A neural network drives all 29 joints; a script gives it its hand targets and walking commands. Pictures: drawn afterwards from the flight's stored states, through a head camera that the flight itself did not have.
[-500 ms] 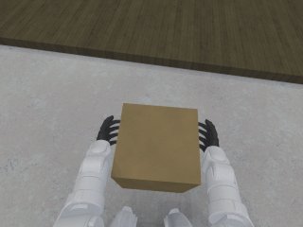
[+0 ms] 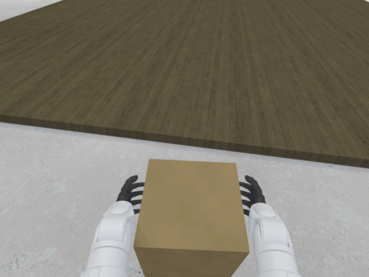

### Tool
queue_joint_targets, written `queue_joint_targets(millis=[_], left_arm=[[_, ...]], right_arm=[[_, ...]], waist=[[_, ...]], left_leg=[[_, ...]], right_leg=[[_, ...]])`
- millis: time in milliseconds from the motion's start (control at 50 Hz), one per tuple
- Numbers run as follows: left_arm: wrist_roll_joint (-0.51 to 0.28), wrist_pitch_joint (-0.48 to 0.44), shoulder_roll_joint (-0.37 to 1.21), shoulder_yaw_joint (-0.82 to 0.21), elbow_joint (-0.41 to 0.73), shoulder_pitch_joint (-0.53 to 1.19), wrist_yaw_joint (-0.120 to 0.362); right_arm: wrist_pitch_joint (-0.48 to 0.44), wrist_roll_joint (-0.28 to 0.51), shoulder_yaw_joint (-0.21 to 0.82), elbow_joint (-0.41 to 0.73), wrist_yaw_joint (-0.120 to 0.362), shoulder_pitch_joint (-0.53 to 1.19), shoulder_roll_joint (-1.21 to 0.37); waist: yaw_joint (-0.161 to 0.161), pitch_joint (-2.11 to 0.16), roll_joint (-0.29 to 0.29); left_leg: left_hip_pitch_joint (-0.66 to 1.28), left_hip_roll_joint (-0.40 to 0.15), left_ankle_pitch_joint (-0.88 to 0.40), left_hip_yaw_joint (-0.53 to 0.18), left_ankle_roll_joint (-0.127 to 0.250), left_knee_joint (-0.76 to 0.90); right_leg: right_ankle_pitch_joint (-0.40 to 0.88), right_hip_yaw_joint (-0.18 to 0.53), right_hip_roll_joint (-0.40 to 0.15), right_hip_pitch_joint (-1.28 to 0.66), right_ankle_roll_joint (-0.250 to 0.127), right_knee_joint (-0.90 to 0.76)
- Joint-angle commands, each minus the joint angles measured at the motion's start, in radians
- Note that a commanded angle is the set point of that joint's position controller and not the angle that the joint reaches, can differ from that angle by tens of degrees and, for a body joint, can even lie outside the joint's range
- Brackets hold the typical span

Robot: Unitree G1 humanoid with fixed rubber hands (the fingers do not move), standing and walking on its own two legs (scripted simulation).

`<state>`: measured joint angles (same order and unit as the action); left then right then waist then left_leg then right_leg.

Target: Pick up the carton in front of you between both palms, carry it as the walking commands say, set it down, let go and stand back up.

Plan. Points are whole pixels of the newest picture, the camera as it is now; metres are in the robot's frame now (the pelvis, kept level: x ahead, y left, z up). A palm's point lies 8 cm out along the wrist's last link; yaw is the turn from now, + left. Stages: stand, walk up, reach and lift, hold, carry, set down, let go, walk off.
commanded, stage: reach and lift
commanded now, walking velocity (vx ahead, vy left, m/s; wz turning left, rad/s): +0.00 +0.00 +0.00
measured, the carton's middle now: (189, 223) +0.29 +0.00 -0.05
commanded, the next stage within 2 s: hold in 0.96 s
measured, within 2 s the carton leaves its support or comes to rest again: neither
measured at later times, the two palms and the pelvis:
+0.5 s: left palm (123, 204) +0.29 +0.15 +0.03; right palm (257, 206) +0.29 -0.15 +0.03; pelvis -0.01 +0.00 +0.00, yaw +0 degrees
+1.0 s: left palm (122, 201) +0.29 +0.15 +0.04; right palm (258, 202) +0.29 -0.15 +0.05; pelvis +0.00 +0.00 +0.01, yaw +0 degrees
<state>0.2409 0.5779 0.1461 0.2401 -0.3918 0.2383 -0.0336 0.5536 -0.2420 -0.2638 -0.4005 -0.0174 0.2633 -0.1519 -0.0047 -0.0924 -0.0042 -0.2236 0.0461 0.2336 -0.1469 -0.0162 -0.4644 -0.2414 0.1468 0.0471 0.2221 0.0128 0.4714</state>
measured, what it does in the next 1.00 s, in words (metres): stands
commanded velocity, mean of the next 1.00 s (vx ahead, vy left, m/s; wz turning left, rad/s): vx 0.00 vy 0.00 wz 0.00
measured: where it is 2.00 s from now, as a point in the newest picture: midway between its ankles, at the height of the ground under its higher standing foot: outside the picture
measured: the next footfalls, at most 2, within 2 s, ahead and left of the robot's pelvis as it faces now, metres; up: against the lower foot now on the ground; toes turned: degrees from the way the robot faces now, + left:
none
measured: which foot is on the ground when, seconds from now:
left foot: down 0.00-1.00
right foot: down 0.00-1.00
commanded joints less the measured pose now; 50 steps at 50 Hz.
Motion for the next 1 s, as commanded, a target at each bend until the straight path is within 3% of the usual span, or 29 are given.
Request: queue_joint_targets(millis=[0,60,200,360,680,980], left_arm=[[-0.190,0.001,0.936,-0.507,0.005,0.528,0.271],[-0.181,0.001,0.948,-0.481,-0.011,0.603,0.284],[-0.191,-0.006,0.978,-0.497,0.002,0.701,0.291],[-0.184,0.010,0.971,-0.495,0.009,0.669,0.285],[-0.215,0.050,0.948,-0.543,0.128,0.537,0.274],[-0.255,0.088,0.939,-0.597,0.223,0.532,0.274]], right_arm=[[0.039,0.164,0.500,-0.080,0.260,0.419,-0.973],[0.039,0.153,0.474,-0.093,0.270,0.493,-0.986],[0.033,0.163,0.490,-0.079,0.279,0.589,-1.010],[0.044,0.158,0.490,-0.065,0.278,0.567,-0.986],[0.083,0.190,0.538,0.051,0.273,0.437,-0.962],[0.123,0.227,0.592,0.142,0.265,0.427,-0.970]], waist=[[0.003,-0.086,-0.002],[0.001,-0.078,-0.004],[0.002,-0.162,0.000],[0.000,-0.169,0.006],[0.002,-0.178,0.006],[-0.001,-0.181,0.001]], left_leg=[[0.060,0.046,-0.076,0.077,0.011,0.092],[0.055,0.043,-0.018,0.085,0.015,0.087],[0.084,0.042,-0.022,0.090,0.014,0.075],[0.124,0.044,-0.072,0.089,0.006,0.095],[0.194,0.051,-0.254,0.080,-0.001,0.126],[0.220,0.054,-0.278,0.076,-0.002,0.139]], right_leg=[[0.104,-0.067,0.037,-0.055,0.003,-0.097],[0.039,-0.073,0.034,-0.047,-0.004,-0.096],[0.046,-0.080,0.036,-0.080,-0.003,-0.081],[0.091,-0.088,0.043,-0.101,-0.001,-0.096],[0.270,-0.080,0.053,-0.180,0.009,-0.126],[0.314,-0.074,0.052,-0.220,0.018,-0.143]])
